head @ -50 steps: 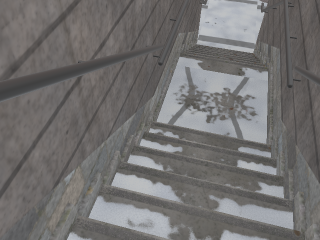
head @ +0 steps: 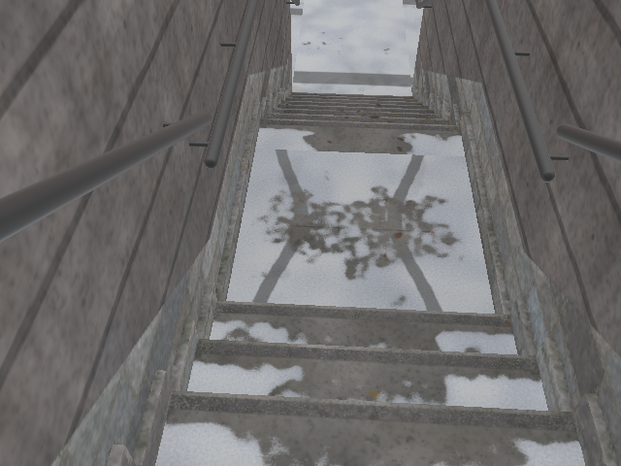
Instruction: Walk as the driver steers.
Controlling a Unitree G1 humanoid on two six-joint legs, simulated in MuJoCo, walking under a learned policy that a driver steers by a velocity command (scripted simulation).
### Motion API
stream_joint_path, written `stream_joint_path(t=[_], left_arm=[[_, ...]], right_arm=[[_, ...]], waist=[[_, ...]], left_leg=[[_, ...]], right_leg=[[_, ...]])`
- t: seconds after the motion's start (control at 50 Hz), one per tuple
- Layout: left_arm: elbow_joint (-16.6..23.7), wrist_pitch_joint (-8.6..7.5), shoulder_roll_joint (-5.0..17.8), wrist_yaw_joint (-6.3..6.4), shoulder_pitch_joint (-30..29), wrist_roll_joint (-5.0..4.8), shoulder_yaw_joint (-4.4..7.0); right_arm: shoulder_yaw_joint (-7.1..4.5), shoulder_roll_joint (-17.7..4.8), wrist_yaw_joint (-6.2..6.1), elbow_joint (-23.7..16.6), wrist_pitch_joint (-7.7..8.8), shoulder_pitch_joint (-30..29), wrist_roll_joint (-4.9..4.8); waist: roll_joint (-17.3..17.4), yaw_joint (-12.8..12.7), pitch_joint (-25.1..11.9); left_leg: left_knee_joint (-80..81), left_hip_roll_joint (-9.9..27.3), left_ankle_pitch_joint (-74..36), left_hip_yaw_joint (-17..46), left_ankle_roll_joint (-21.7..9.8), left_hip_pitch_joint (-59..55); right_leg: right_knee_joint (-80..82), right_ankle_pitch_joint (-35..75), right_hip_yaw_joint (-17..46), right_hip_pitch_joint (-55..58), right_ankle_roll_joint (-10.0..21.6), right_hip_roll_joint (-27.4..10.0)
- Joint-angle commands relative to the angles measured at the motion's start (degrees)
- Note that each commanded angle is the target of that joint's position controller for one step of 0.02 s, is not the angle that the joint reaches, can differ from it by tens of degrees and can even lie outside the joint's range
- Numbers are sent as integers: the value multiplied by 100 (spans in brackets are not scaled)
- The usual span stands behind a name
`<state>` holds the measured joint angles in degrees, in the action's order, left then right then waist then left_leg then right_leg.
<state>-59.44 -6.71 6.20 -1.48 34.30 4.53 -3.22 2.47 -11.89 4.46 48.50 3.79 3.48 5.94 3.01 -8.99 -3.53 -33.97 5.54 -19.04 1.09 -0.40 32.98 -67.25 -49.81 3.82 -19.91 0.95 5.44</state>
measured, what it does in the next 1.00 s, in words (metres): goes down: left foot 0.17 m lower, then right foot 0.17 m lower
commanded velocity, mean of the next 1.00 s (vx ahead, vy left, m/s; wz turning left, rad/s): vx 0.40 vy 0.00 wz -0.06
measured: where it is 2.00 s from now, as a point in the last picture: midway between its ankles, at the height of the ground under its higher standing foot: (341, 446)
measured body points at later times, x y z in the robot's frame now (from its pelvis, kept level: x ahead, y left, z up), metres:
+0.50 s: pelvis +0.26 +0.06 -0.13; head +0.27 +0.04 +0.32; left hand +0.44 +0.23 -0.25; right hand +0.05 -0.07 -0.26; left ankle +0.11 +0.12 -0.80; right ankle +0.46 -0.11 -0.80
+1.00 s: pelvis +0.54 +0.05 -0.29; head +0.55 +0.06 +0.16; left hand +0.51 +0.29 -0.44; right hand +0.62 -0.20 -0.42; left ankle +0.71 +0.18 -1.00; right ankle +0.42 -0.07 -0.96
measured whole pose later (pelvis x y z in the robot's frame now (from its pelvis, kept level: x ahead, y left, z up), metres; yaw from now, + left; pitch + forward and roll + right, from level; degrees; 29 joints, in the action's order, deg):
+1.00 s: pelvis +0.54 +0.05 -0.29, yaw -4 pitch +3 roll -4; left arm -56.8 -5.8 11.4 0.4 25.7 4.5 1.5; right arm -2.0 -13.0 4.3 56.0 3.6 11.7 5.3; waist 2.9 -4.0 -2.2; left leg -32.9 6.9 -24.0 1.9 0.9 35.0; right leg -51.8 -38.0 -7.7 -16.2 -0.8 -0.2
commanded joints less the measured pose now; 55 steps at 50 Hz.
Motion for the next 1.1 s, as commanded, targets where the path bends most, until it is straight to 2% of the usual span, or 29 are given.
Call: stream_joint_path(t=[0.02,0.04,0.06,0.08,0.12,0.14,0.18,0.22,0.3,0.34,0.38,0.4,0.46,0.52,0.58,0.62,0.64,0.66,0.68,0.72,0.76,0.78,0.82,0.86,0.88,0.92,0.96,1.02,1.1], left_arm=[[362,65,1460,-111,-394,7,361],[71,161,1625,-371,-105,219,426],[-435,128,529,-593,1606,-81,398],[-130,59,777,-692,1259,-298,472],[652,92,1031,-364,-868,-251,502],[632,122,739,-186,-1003,-260,379],[674,165,433,-141,-1199,-67,294],[418,183,469,-343,-1281,152,333],[360,198,891,-478,-1322,224,409],[705,240,779,-345,-2350,149,286],[923,227,491,-271,-2973,49,145],[711,223,639,-347,-2910,35,126],[1080,347,855,-447,-3430,52,174],[1230,298,1251,-365,-3940,-91,346],[1246,250,733,-258,-4310,-54,280],[431,148,989,-147,-2058,-51,477],[-132,68,1441,-133,348,-33,723],[-338,184,1835,-137,1228,23,805],[-246,279,2107,-179,957,43,979],[363,395,1537,-162,-697,4,843],[590,293,619,-151,-2041,-98,480],[834,196,704,-177,-1917,-219,520],[900,71,1459,-267,-2175,-33,703],[1118,-11,1489,-283,-2508,187,683],[825,-65,1118,-91,-1922,36,632],[329,-53,1073,122,-718,-135,642],[57,64,578,337,384,-38,489],[249,212,1063,91,-424,216,496],[186,292,1651,-273,-731,56,708]], right_arm=[[-418,-1105,-83,-6,27,1040,-127],[-728,-1651,-107,392,87,2268,-211],[-793,-1842,36,756,106,3416,40],[-743,-1871,229,633,28,3490,4],[-624,-1178,308,579,-18,3077,-252],[-400,-393,254,552,-21,2750,-140],[-150,325,-37,697,133,2295,-56],[-191,160,-204,540,338,1847,-318],[-236,-453,-133,843,293,2529,-12],[-154,9,-405,1526,346,4002,-185],[-88,301,-535,1961,320,4932,-106],[-15,507,-519,1669,272,4396,-216],[-12,276,-271,1269,242,3511,-144],[-187,-231,-367,1313,278,3924,-257],[-335,-271,-439,1580,55,4307,-339],[-306,-136,-118,1831,-96,4128,-125],[-225,144,156,1952,-87,4128,82],[-252,533,362,1977,-83,4518,-170],[-297,163,427,1314,2,3705,-314],[-353,-84,202,472,154,1796,-403],[-246,416,17,774,180,2333,-252],[-362,319,2,1085,260,2701,-169],[-425,177,178,1245,240,2877,-162],[-458,197,165,1591,351,4014,-137],[-521,-167,127,1094,319,2731,16],[-579,-388,-36,562,116,1208,-93],[-355,3,-55,613,-29,582,-105],[-359,-114,17,474,-168,695,-16],[-934,-1377,-182,1047,-24,2732,-312]], waist=[[-146,1129,926],[-109,1571,359],[1165,1158,-1183],[1145,1195,-1563],[282,1570,-270],[-397,1235,204],[-324,602,827],[-251,707,584],[-28,625,234],[-252,1435,429],[-88,1709,644],[-603,1587,653],[-99,1320,873],[-168,1606,1117],[12,2004,1058],[-437,1082,498],[-978,156,-235],[-1899,162,-1742],[-1205,148,-2156],[347,419,-702],[101,1429,675],[-509,1478,974],[-791,1619,398],[-564,1979,213],[-593,1320,326],[-601,686,431],[-251,70,638],[-703,550,889],[290,1487,331]], left_leg=[[1374,-197,726,-320,-326,-2937],[1540,147,86,-19,-760,-3994],[-905,1047,-3556,383,-1746,-6365],[-677,1907,-4034,1671,-2136,-6546],[673,2081,1373,2715,-2284,-4940],[981,1930,2312,2393,-1972,-3685],[1212,1258,2523,1508,-1434,-1449],[1231,457,2620,548,-1434,-65],[360,556,1153,706,-1503,64],[-242,946,1733,1615,-1561,-3344],[-398,1190,1525,2282,-1629,-4221],[-602,761,1888,1570,-1521,-3071],[-94,79,3463,592,-1119,1081],[-811,388,2916,996,-1006,-809],[-1401,477,1896,1397,-1256,-2767],[-3359,71,1245,820,-1104,-1827],[-5252,-240,1588,527,-542,53],[-8141,-971,6830,-43,57,1666],[-8838,-845,7214,149,161,2749],[-6533,-11,6026,240,105,3448],[-4168,379,4062,422,-115,1382],[-2807,278,2674,143,-84,-25],[-2794,-118,1755,-336,130,-1155],[-3163,-317,1219,-356,271,-2221],[-2030,125,625,299,229,-440],[-962,452,665,645,240,1622],[893,658,-1182,664,175,2163],[352,56,-1306,-199,-59,-973],[1292,-213,-1435,-426,-450,-4118]], right_leg=[[656,2941,1748,-1550,925,-971],[-1182,3248,1432,-1396,405,-787],[-4441,621,306,-2835,80,83],[-6047,399,-39,-4258,77,27],[-5744,1455,-82,-6056,66,-339],[-4600,2782,378,-5661,237,-871],[-2259,4633,484,-4471,524,-1497],[-543,6041,-11,-3186,526,-1292],[-679,5812,-458,-2414,161,-1035],[1012,6628,563,-5726,15,-1440],[1576,6461,537,-6747,-98,-1594],[2677,7859,292,-5421,-55,-1607],[2204,8251,-691,-858,108,-1067],[3475,6570,-548,-1425,51,-979],[5202,5753,-623,-1400,98,-1051],[5929,7184,-979,1558,230,-1007],[5203,8363,-759,4482,835,-1409],[3139,12621,190,6938,2124,-2640],[2739,13346,841,7384,2461,-3200],[3650,10314,453,4916,1844,-3175],[4691,8105,-135,674,1377,-2195],[4758,8622,-549,-716,1467,-1931],[4309,8676,-820,-1507,1552,-1599],[3574,8016,-909,-2243,1228,-1499],[3525,6964,-338,-748,1213,-1920],[2612,6413,339,1511,1068,-2459],[2036,4796,317,1844,754,-2239],[2200,3413,99,-1213,659,-1879],[-472,2952,-796,-1502,-124,-1288]])
Next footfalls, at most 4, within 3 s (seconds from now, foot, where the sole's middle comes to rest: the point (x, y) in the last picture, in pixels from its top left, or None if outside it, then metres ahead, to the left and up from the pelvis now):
0.04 left None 0.15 0.13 -0.83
0.64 right None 0.46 -0.07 -1.00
1.10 left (297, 444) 0.74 0.19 -1.17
1.34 right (376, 463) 0.66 -0.03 -1.04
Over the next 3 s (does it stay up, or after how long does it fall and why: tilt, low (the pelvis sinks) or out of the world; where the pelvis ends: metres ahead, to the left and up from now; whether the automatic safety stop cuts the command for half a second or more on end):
stays up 1.24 -0.01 -0.70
